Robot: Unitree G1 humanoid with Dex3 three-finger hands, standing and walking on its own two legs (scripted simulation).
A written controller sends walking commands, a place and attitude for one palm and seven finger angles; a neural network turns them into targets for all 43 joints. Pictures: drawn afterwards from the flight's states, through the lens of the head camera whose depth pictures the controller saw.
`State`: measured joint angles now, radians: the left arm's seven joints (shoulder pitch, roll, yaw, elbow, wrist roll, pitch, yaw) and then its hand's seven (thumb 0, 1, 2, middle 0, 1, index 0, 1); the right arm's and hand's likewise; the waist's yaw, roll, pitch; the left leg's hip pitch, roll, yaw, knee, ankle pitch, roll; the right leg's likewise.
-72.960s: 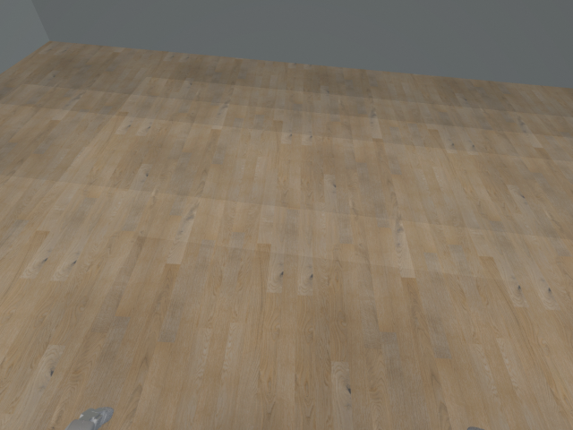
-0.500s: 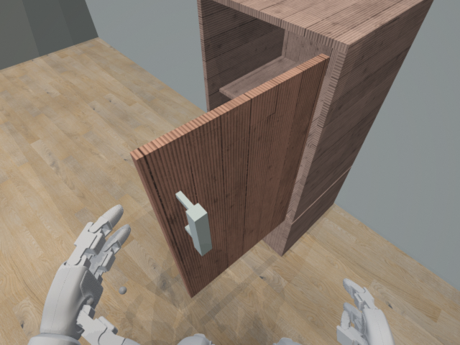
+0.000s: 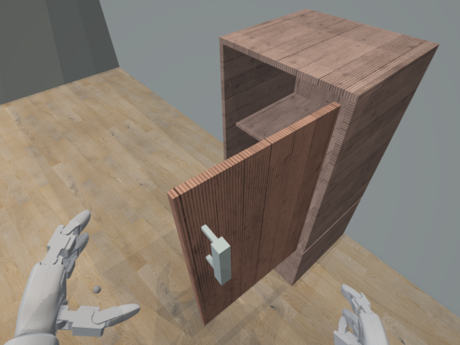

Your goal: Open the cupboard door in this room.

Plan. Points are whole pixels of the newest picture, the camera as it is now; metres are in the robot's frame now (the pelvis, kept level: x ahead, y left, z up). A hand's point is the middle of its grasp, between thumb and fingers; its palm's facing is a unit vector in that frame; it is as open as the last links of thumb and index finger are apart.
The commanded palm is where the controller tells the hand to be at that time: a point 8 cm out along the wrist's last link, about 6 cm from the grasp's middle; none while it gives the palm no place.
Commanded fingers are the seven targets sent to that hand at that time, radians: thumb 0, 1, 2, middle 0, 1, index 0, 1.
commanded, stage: draw the hand back to the body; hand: left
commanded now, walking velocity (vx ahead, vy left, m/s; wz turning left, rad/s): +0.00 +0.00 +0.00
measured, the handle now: (215, 254) +0.29 +0.07 +0.00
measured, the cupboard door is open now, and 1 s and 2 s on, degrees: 87 87 87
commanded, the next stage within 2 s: step back with the hand held close in 0.80 s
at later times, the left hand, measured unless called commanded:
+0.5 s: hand (37, 229) +0.20 +0.26 +0.19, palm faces +0.47 -0.78 -0.41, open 8.3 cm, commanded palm +0.14 +0.29 +0.20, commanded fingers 0.00 0.90 0.90 -0.20 -0.30 -0.20 -0.30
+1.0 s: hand (60, 233) +0.20 +0.23 +0.19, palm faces +0.45 -0.79 -0.42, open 7.4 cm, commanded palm +0.14 +0.27 +0.20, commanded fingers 0.00 0.90 0.90 -0.20 -0.30 -0.20 -0.30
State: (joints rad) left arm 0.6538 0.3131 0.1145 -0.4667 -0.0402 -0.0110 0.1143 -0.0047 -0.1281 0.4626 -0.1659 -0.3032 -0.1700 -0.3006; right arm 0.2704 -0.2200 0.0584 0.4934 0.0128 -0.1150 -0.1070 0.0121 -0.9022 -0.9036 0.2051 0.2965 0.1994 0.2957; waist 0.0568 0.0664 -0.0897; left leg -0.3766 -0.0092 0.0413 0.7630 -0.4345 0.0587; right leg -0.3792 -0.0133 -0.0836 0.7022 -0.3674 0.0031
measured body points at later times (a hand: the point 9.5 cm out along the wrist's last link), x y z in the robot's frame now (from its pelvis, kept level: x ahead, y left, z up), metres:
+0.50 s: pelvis +0.00 -0.01 +0.03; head -0.02 -0.02 +0.48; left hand +0.17 +0.30 +0.22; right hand +0.19 -0.23 -0.05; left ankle -0.02 +0.07 -0.71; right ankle +0.00 -0.12 -0.71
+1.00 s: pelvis +0.00 -0.03 +0.03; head -0.02 -0.05 +0.48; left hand +0.17 +0.27 +0.21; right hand +0.18 -0.25 -0.06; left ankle -0.02 +0.07 -0.71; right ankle +0.00 -0.12 -0.71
